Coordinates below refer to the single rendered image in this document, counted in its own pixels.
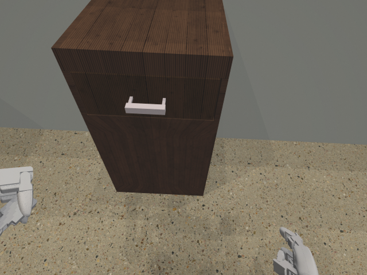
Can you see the drawer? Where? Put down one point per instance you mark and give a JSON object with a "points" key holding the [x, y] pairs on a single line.
{"points": [[186, 97]]}

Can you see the cabinet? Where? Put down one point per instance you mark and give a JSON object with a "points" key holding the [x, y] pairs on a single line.
{"points": [[188, 38]]}

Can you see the left robot hand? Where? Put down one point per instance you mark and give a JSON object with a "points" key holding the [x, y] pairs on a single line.
{"points": [[16, 190]]}

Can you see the right robot hand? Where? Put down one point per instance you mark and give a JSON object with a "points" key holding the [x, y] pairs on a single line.
{"points": [[298, 262]]}

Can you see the handle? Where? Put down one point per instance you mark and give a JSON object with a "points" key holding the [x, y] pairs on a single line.
{"points": [[152, 109]]}

